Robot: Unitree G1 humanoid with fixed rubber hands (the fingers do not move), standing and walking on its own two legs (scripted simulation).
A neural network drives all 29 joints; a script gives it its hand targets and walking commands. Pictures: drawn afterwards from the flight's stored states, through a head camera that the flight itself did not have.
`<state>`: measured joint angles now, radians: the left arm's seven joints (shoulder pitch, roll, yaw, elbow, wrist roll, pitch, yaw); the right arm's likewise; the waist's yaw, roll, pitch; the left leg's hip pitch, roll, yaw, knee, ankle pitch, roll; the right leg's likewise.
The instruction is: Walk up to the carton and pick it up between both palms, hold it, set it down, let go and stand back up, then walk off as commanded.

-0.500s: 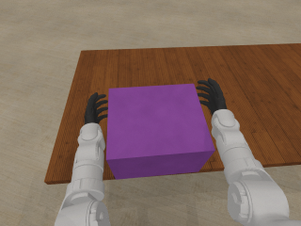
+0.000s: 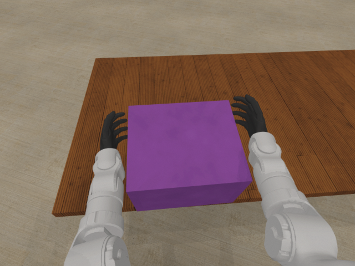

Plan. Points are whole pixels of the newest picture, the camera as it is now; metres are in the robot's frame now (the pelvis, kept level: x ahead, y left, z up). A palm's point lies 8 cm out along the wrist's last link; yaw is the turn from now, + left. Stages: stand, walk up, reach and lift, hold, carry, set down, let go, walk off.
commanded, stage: set down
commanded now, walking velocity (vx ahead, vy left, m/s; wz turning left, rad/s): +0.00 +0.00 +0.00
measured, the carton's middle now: (182, 156) +0.38 +0.04 +0.01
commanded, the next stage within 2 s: none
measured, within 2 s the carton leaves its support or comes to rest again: rests again in 0.84 s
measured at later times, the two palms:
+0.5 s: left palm (110, 149) +0.35 +0.21 +0.05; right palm (254, 132) +0.41 -0.13 +0.08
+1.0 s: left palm (110, 149) +0.36 +0.21 +0.05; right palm (254, 132) +0.42 -0.13 +0.08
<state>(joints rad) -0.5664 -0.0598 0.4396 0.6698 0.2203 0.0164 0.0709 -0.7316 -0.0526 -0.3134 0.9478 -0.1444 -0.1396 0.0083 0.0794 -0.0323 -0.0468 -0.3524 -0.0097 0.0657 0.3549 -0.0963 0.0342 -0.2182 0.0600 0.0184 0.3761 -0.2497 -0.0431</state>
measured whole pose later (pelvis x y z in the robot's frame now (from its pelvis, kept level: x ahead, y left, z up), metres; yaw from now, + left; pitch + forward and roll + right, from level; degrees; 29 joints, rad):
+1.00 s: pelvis +0.00 +0.00 +0.00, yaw +0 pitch +6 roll +0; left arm -0.57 -0.08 0.53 0.70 0.27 -0.02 0.01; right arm -0.73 -0.01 -0.43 0.96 -0.26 -0.17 0.05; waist 0.08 -0.03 -0.04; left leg -0.35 -0.01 0.07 0.35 -0.10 0.03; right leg -0.22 0.06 0.02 0.38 -0.25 -0.04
